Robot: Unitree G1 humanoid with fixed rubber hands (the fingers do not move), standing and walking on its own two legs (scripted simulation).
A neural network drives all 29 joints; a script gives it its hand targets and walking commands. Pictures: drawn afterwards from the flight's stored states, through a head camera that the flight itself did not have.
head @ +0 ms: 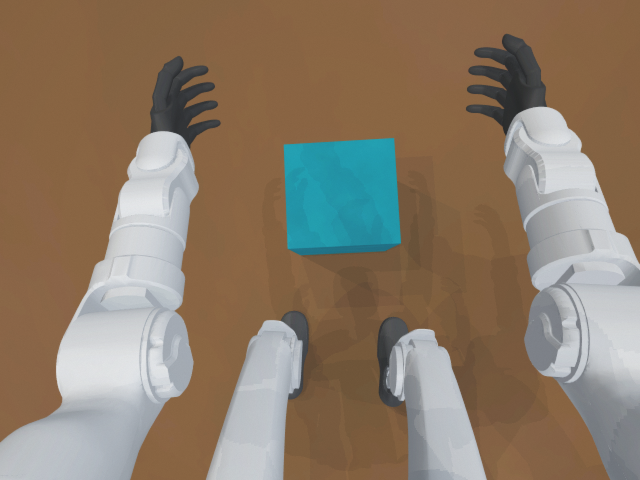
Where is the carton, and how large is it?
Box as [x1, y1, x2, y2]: [284, 138, 400, 254]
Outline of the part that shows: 393,138 284,144 287,244 289,249 299,254 385,250 400,243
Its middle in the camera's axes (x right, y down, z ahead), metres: +0.04 -0.07 +0.86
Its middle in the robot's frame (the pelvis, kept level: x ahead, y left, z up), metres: +0.49 +0.02 -0.51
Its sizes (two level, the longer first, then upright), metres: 0.210 0.200 0.250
